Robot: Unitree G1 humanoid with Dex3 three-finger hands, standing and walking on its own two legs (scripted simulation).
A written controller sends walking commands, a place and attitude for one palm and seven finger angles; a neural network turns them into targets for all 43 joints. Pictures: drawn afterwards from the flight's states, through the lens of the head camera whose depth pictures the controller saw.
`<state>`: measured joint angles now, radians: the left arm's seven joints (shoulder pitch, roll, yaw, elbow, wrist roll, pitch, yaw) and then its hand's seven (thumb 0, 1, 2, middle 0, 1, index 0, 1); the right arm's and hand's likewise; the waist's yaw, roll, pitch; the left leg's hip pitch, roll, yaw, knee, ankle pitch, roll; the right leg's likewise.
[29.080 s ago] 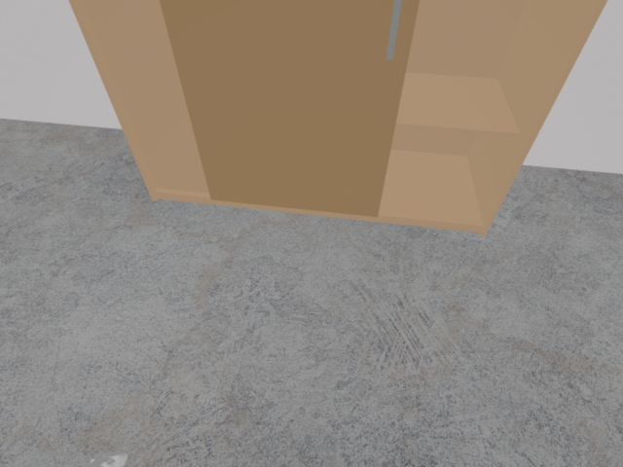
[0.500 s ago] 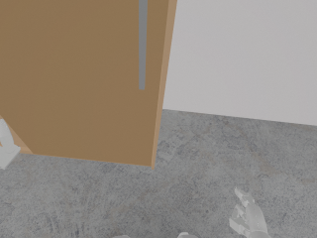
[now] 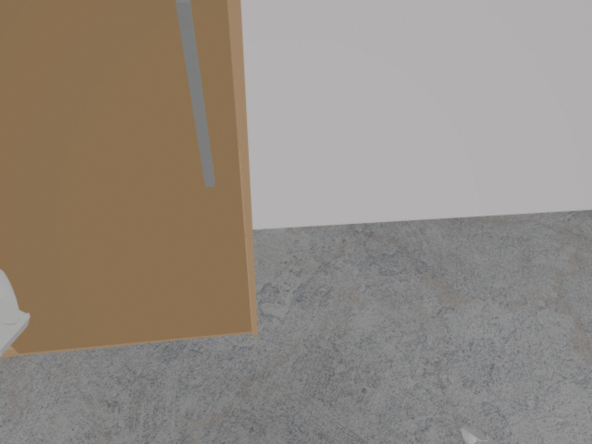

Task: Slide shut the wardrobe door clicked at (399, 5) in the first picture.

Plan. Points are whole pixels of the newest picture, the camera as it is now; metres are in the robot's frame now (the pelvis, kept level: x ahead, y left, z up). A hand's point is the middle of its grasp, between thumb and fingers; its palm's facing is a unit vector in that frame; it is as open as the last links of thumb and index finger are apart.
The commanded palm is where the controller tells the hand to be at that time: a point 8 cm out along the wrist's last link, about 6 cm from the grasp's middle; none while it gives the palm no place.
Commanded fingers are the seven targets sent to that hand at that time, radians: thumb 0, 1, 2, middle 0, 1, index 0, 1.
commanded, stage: stop stepping back and stand still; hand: left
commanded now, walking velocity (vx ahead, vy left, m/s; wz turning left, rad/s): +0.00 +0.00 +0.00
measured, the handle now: (199, 103) +0.64 +0.18 +0.17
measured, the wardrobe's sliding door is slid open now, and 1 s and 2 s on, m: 0.00 0.00 0.00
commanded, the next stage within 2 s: let the arm hang, fingers relaxed in 0.18 s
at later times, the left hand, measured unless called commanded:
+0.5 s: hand out of the picture +0.14 +0.23 -0.12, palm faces -0.02 -0.95 -0.32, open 7.4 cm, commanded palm none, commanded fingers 0.00 0.90 0.90 -0.20 -0.30 -0.20 -0.30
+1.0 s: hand out of the picture +0.01 +0.25 -0.15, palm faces -0.02 -0.94 -0.33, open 7.3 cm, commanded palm none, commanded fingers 0.00 0.90 0.90 -0.20 -0.30 -0.20 -0.30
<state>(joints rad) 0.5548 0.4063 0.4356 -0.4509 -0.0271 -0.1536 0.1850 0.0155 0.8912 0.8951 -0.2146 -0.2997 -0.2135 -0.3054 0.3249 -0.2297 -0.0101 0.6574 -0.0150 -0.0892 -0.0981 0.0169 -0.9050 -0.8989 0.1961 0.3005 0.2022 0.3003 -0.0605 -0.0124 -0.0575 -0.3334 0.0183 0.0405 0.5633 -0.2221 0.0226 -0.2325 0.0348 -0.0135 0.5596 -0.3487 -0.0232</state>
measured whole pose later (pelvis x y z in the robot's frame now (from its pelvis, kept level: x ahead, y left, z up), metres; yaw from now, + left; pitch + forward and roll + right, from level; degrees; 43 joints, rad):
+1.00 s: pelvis +0.01 +0.01 +0.01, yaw +0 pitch -1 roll +0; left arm 0.23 0.31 0.01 1.18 0.02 0.01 0.01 0.01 0.91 0.89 -0.20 -0.30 -0.20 -0.30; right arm 0.17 -0.26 0.00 1.13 -0.02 0.03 -0.01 0.01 -0.91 -0.90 0.20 0.30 0.20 0.30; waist 0.01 0.02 0.06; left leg -0.21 -0.02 0.04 0.36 -0.14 0.04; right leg -0.11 0.01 -0.01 0.35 -0.23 0.00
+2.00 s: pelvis +0.05 -0.01 +0.02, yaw -1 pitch -1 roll +0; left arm 0.12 0.32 0.01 1.15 0.01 -0.01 0.01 0.01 0.91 0.89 -0.20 -0.30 -0.20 -0.30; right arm 0.09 -0.33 0.00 1.13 -0.01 0.02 -0.01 0.01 -0.91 -0.90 0.20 0.30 0.20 0.30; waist 0.00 0.01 0.06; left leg -0.12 0.01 0.05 0.30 -0.16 0.00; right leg -0.02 0.03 0.01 0.27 -0.23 -0.03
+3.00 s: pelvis +0.05 -0.02 +0.02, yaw -2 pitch -1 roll +0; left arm 0.10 0.33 0.00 1.14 0.01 -0.01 0.01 0.01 0.91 0.89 -0.21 -0.30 -0.21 -0.30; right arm 0.09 -0.35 0.00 1.13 -0.01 0.01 -0.01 0.01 -0.91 -0.90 0.20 0.30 0.20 0.30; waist -0.01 0.01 0.07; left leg -0.11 0.02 0.06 0.29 -0.16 -0.01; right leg -0.01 0.05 0.03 0.26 -0.22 -0.05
